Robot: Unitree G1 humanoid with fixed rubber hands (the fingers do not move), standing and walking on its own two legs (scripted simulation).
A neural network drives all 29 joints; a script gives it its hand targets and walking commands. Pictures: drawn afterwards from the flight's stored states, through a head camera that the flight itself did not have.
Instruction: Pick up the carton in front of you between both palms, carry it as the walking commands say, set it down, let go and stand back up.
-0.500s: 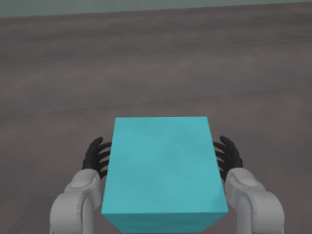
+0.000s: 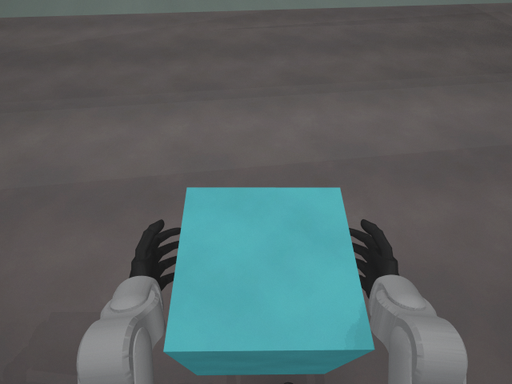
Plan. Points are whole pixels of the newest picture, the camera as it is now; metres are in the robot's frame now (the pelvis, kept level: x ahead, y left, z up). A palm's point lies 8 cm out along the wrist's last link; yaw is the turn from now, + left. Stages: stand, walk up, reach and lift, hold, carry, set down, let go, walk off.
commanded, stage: carry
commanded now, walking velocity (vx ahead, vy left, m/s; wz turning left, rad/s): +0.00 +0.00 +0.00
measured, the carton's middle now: (262, 289) +0.25 +0.00 +0.03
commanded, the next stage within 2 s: none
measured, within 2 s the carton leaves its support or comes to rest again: neither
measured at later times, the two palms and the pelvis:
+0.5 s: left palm (171, 194) +0.40 +0.16 +0.08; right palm (342, 193) +0.41 -0.14 +0.08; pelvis +0.15 +0.00 +0.00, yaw +1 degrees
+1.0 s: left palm (171, 196) +0.44 +0.17 +0.03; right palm (326, 196) +0.44 -0.13 +0.03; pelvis +0.15 +0.02 +0.00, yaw +1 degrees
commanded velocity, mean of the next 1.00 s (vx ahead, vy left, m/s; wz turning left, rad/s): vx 0.00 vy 0.00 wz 0.00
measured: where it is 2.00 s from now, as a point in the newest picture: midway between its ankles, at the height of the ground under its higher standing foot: outside the picture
